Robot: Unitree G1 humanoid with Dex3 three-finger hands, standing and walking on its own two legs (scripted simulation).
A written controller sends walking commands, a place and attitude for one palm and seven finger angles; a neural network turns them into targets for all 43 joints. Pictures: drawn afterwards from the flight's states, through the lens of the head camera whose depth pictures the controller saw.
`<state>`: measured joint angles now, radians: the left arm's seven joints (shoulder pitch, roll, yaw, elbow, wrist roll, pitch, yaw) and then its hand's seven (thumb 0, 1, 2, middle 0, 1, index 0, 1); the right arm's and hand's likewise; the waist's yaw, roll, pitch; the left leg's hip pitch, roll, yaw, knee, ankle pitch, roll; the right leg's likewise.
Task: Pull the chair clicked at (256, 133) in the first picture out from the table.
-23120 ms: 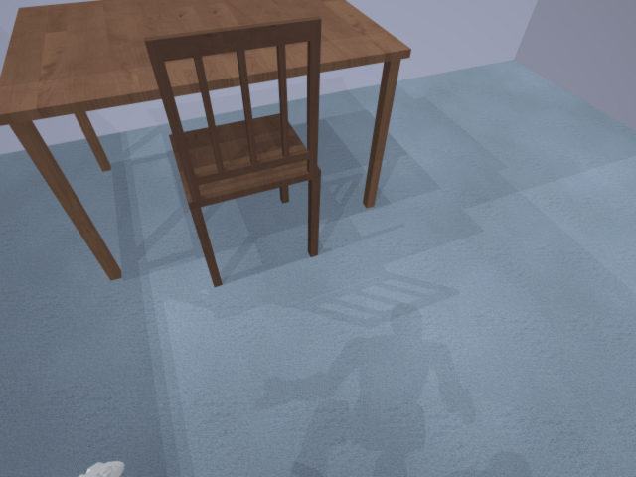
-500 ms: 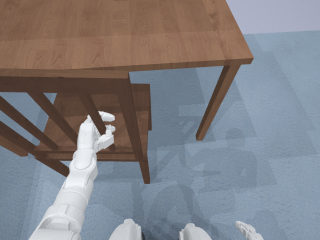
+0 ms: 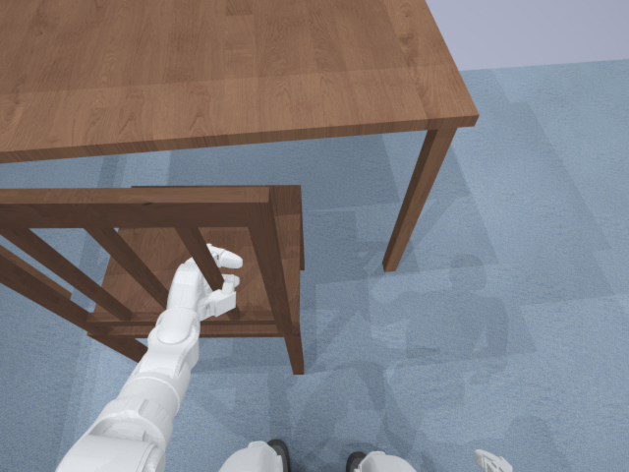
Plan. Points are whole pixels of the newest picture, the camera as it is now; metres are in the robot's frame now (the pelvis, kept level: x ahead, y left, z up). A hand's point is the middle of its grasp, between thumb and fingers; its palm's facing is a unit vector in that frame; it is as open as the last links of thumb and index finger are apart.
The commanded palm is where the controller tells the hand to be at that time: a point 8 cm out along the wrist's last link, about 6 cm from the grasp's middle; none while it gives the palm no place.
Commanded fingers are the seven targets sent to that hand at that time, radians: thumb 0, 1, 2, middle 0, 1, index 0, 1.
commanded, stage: step backward, pulling the chair out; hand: left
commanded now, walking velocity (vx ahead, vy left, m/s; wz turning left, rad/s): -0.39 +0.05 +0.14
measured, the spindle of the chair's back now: (147, 280) +0.38 +0.25 -0.07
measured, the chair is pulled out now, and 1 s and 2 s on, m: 0.11 0.19 0.25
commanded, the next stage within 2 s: none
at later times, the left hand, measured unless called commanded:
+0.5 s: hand (234, 332) +0.30 +0.11 -0.07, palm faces -0.06 -0.98 -0.17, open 5.0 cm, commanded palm +0.29 +0.17 -0.06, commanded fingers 0.00 0.90 0.90 -0.50 -1.45 -0.50 -1.45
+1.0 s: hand (230, 349) +0.27 +0.12 -0.07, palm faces -0.07 -0.98 -0.19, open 5.1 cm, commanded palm +0.26 +0.17 -0.06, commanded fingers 0.00 0.90 0.90 -0.50 -1.45 -0.50 -1.45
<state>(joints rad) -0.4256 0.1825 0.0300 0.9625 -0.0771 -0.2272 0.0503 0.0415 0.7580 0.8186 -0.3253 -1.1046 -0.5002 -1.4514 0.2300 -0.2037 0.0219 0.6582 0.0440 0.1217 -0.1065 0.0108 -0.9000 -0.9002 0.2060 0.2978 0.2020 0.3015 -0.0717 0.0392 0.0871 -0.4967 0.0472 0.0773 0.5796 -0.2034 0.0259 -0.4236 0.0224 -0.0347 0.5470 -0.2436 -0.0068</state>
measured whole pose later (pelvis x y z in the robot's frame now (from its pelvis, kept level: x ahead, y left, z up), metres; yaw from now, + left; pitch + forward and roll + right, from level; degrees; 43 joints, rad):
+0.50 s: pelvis -0.05 +0.00 +0.00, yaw +2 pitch +2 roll -1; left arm -0.49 0.15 -0.05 1.06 -0.05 -0.20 0.08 0.04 0.73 0.83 -0.34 -1.21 -0.50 -1.45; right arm 0.21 -0.23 0.02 0.72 0.03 -0.01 -0.12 0.01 -0.90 -0.90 0.20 0.30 0.20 0.30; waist -0.06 0.02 0.13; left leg -0.46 0.01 0.04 0.55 -0.12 0.04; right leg -0.41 0.01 -0.03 0.60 -0.26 -0.01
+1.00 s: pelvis -0.08 +0.00 +0.00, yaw +3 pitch +3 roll +1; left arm -0.52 0.16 -0.05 1.00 -0.03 -0.18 0.07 0.05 0.72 0.82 -0.36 -1.26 -0.50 -1.45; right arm 0.18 -0.23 -0.01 0.70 0.03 0.01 -0.11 0.01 -0.90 -0.90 0.20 0.30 0.20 0.30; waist -0.06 0.00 0.16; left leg -0.38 0.01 -0.02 0.60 -0.27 -0.03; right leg -0.47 -0.03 -0.03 0.55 -0.13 0.00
